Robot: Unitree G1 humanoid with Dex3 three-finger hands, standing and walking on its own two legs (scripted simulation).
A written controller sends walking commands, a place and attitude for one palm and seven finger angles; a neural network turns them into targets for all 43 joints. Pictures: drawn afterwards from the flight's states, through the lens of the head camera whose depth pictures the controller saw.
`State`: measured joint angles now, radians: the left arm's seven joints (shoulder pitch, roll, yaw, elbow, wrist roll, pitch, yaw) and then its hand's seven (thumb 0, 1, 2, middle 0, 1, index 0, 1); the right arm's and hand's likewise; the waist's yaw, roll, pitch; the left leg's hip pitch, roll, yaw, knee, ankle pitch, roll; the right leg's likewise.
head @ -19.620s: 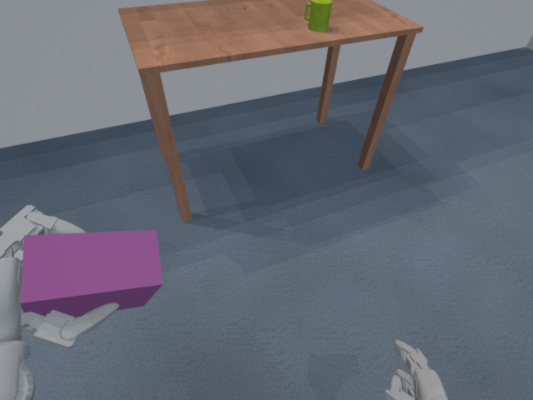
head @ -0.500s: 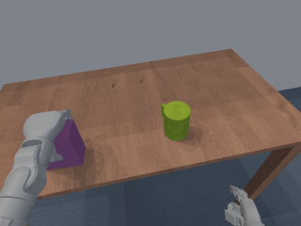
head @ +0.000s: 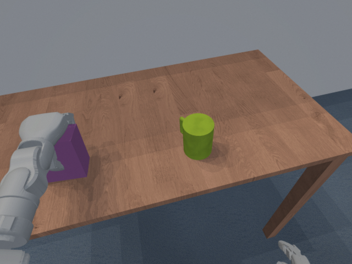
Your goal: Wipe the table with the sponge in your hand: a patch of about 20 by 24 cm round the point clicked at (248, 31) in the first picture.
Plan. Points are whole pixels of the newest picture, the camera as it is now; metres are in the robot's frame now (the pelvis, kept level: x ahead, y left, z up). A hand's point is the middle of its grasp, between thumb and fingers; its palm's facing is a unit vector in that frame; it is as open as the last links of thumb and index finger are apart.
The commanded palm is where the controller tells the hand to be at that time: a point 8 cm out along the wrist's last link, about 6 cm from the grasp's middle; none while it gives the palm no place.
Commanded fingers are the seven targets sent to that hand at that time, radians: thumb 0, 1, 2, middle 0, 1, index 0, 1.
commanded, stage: wipe forward along the first lane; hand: left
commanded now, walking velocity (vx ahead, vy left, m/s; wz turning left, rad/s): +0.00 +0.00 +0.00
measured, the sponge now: (62, 159) +0.33 +0.33 +0.05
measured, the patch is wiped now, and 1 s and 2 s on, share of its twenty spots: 0.15 0.25 0.40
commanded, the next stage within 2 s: slide across to the middle lane in 0.78 s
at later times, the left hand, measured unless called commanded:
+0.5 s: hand (57, 129) +0.38 +0.34 +0.10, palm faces -0.10 +0.01 -0.99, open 10.5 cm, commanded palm +0.38 +0.34 +0.14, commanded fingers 0.00 0.10 1.30 -1.20 -1.60 -1.20 -1.60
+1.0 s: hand (61, 113) +0.44 +0.36 +0.11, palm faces -0.14 +0.06 -0.99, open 10.5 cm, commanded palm +0.43 +0.34 +0.16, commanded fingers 0.00 0.10 1.30 -1.20 -1.60 -1.20 -1.60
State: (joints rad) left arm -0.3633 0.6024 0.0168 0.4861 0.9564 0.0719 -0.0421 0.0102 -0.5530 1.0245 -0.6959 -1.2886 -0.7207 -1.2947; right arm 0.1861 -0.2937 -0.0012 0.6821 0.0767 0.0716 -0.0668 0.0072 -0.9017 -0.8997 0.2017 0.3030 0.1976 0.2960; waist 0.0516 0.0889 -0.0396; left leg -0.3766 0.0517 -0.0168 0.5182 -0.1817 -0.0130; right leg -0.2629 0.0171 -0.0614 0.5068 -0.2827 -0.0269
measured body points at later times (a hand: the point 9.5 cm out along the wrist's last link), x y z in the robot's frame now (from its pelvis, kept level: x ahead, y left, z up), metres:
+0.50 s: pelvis +0.00 +0.01 +0.00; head +0.02 -0.01 +0.45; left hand +0.38 +0.34 +0.16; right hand +0.12 -0.25 -0.13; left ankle +0.05 +0.14 -0.73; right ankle -0.01 -0.10 -0.73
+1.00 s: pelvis +0.01 +0.02 +0.00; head +0.06 +0.01 +0.45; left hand +0.44 +0.35 +0.16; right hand +0.07 -0.25 -0.13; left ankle +0.05 +0.14 -0.73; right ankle -0.01 -0.10 -0.73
